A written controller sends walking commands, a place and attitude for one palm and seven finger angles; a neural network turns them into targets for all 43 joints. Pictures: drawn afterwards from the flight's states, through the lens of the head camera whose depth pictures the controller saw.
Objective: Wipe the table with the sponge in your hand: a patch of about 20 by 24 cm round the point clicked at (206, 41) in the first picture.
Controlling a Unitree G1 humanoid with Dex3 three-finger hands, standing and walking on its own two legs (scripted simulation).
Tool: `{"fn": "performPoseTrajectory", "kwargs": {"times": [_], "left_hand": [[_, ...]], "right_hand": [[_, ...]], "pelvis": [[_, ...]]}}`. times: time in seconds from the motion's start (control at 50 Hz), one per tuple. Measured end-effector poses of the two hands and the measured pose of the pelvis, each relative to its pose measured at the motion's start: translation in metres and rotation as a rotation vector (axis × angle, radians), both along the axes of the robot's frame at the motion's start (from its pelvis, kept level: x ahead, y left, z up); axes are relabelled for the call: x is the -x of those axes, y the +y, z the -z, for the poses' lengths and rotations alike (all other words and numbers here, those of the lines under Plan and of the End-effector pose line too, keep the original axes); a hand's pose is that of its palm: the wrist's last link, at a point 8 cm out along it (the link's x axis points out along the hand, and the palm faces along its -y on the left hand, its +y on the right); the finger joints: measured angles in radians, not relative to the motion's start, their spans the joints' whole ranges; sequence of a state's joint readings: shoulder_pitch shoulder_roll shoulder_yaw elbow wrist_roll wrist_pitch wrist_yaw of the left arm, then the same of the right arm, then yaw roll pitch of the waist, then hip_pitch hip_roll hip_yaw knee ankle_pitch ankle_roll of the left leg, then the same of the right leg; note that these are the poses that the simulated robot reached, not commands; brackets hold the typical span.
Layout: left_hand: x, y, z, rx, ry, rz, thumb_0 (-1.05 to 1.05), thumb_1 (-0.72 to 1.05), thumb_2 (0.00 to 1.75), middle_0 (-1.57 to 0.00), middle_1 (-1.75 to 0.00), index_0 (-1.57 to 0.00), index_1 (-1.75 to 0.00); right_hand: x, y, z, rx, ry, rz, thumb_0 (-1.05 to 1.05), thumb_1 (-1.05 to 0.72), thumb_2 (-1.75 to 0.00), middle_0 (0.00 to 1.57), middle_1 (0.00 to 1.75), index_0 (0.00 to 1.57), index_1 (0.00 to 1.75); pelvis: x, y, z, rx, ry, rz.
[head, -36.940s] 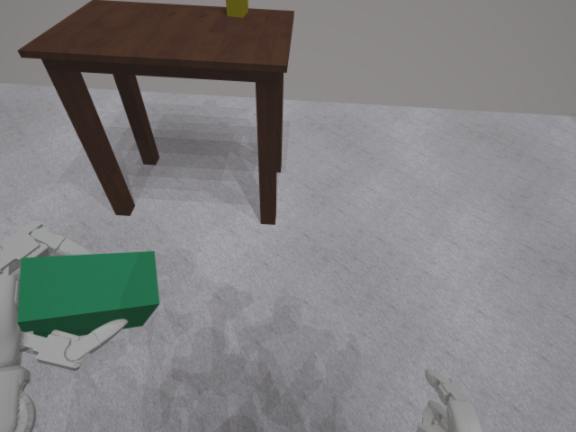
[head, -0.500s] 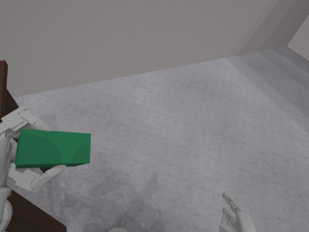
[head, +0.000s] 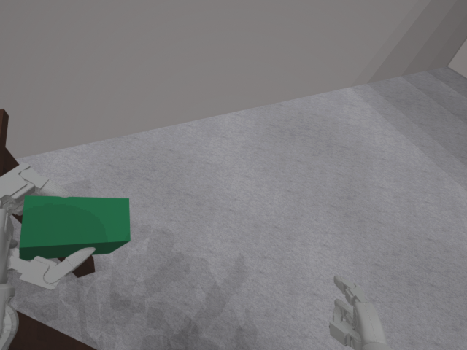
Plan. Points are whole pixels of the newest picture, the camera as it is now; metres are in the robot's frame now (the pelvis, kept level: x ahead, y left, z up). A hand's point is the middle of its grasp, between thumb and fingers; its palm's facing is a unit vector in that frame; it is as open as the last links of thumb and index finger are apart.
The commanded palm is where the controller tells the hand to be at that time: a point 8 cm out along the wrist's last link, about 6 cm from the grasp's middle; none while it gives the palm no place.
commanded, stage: come to a stop and stand still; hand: left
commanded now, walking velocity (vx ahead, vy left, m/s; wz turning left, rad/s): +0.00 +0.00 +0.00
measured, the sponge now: (89, 228) +0.24 +0.23 +0.13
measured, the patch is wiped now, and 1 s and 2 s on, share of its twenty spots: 0.95 0.95 0.95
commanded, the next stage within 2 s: step back with the hand held close in 0.10 s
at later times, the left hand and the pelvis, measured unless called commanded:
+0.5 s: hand (47, 239) +0.20 +0.25 +0.16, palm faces +0.37 -0.82 -0.43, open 9.7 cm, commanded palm +0.14 +0.28 +0.17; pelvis -0.02 +0.00 +0.00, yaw +0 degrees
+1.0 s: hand out of the picture +0.08 +0.25 +0.16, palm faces +0.48 -0.76 -0.44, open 9.6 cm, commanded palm +0.04 +0.28 +0.17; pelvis -0.10 -0.01 -0.02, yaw +4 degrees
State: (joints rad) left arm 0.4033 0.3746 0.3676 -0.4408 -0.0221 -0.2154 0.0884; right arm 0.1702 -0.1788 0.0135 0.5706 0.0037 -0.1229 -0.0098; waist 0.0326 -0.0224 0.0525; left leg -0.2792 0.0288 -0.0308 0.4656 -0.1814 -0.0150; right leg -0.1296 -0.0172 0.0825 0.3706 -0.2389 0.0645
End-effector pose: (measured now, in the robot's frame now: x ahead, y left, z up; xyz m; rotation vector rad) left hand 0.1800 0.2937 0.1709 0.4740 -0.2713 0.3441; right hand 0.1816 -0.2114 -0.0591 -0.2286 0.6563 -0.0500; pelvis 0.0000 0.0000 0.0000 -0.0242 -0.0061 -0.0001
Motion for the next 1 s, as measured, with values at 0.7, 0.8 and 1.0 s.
{"fn": "performPoseTrajectory", "kwargs": {"times": [0.7, 0.8, 1.0], "left_hand": [[0.059, -0.004, -0.005, -0.054, 0.017, -0.003, -0.01, -0.49, 1.1, -0.77, -1.42, -0.79, -1.35], [0.08, -0.003, -0.006, -0.075, -0.016, -0.017, -0.01, -0.49, 1.1, -0.77, -1.41, -0.79, -1.35], [0.144, -0.01, -0.008, -0.079, -0.049, -0.09, -0.01, -0.49, 1.1, -0.77, -1.41, -0.79, -1.35]], "right_hand": [[0.061, -0.009, 0.015, -0.001, 0.062, 0.037, 0.01, -0.91, -0.89, 0.2, 0.3, 0.2, 0.3], [0.081, -0.011, 0.019, -0.001, 0.051, 0.036, 0.01, -0.91, -0.89, 0.2, 0.3, 0.2, 0.3], [0.111, -0.014, 0.038, 0.013, 0.107, -0.043, 0.01, -0.91, -0.89, 0.2, 0.3, 0.2, 0.3]], "pelvis": [[0.054, -0.001, 0.004, 0.016, -0.002, -0.013], [0.071, -0.002, 0.009, 0.014, -0.011, -0.029], [0.104, -0.01, 0.016, -0.024, -0.007, -0.063]]}}
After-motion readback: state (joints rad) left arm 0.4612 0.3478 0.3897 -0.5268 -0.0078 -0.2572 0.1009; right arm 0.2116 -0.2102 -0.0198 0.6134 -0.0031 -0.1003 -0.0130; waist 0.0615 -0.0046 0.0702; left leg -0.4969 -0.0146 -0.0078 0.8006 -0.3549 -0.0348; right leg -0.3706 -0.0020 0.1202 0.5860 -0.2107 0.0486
